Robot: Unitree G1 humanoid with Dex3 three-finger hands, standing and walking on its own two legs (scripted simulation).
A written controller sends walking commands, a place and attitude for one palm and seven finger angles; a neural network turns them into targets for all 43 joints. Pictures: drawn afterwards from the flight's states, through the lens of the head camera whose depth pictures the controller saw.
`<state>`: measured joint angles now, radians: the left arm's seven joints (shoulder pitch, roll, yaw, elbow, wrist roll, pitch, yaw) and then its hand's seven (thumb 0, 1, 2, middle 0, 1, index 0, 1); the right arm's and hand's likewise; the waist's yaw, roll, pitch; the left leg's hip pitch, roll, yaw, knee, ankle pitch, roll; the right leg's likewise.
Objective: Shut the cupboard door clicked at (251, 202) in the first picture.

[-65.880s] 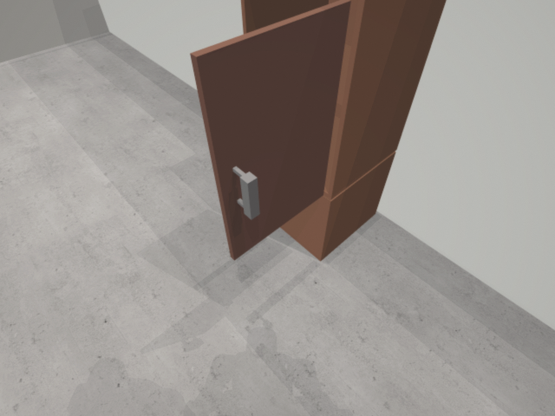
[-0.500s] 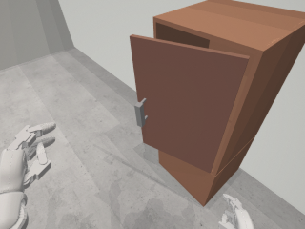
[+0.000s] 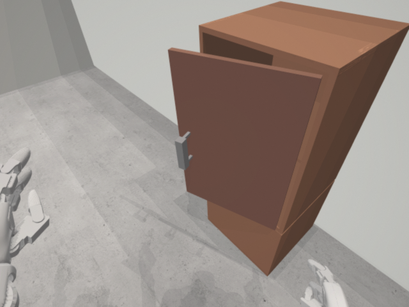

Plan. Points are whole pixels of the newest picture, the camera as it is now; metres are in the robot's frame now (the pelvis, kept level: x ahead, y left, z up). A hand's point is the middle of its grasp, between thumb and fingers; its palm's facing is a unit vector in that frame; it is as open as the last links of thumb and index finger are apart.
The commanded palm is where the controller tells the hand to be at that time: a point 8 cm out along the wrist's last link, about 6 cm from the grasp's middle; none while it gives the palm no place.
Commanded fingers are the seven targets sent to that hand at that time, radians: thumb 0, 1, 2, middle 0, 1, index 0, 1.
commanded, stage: step back with the hand held close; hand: left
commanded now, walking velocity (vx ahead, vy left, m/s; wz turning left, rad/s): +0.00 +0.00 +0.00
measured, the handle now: (185, 150) +0.61 +0.15 -0.07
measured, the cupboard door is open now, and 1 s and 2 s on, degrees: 19 19 19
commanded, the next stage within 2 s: stop stepping back and stand still in 1.56 s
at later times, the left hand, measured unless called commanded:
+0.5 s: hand (21, 228) +0.17 +0.30 +0.16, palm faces +0.41 -0.76 -0.50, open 7.4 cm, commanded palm +0.11 +0.33 +0.17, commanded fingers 0.00 0.90 0.90 -0.20 -0.30 -0.20 -0.30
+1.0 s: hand out of the picture +0.09 +0.29 +0.16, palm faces +0.51 -0.74 -0.44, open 7.4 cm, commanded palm +0.03 +0.32 +0.17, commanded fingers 0.00 0.90 0.90 -0.20 -0.30 -0.20 -0.30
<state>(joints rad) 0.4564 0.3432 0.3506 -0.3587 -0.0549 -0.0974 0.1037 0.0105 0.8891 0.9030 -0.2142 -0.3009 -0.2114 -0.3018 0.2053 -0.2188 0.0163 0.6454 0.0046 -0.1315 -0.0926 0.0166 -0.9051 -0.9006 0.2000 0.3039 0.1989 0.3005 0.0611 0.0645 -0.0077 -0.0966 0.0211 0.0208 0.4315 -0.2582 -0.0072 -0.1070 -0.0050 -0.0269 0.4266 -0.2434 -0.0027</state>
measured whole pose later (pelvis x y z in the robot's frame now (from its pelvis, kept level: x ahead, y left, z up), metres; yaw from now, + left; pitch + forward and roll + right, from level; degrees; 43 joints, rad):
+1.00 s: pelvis -0.10 +0.01 -0.02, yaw +2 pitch -1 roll -1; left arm 0.49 0.41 0.46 -0.46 -0.01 -0.28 0.16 0.01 0.89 0.90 -0.21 -0.30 -0.21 -0.30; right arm 0.24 -0.22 0.01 0.60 0.00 -0.10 -0.08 0.02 -0.90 -0.90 0.20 0.30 0.20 0.30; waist 0.00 -0.01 0.00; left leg -0.47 0.02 0.02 0.72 -0.33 0.03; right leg -0.43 0.00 0.00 0.63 -0.19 0.01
